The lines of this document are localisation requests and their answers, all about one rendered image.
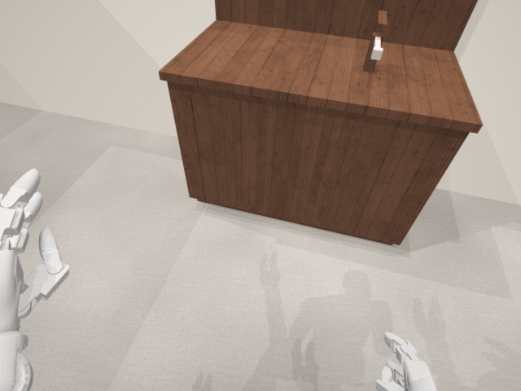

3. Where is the counter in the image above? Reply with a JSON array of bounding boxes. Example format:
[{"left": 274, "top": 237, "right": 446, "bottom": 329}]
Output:
[{"left": 159, "top": 0, "right": 483, "bottom": 245}]

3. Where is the robot left hand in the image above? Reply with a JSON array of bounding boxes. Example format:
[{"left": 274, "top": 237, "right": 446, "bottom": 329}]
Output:
[{"left": 0, "top": 169, "right": 69, "bottom": 333}]

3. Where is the robot right hand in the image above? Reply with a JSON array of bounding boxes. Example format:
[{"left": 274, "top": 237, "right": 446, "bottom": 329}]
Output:
[{"left": 376, "top": 332, "right": 437, "bottom": 391}]

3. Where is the tap lever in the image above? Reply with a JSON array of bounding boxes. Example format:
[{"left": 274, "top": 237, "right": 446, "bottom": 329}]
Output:
[{"left": 371, "top": 37, "right": 383, "bottom": 60}]

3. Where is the left robot forearm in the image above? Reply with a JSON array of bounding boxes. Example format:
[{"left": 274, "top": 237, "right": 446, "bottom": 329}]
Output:
[{"left": 0, "top": 331, "right": 33, "bottom": 391}]

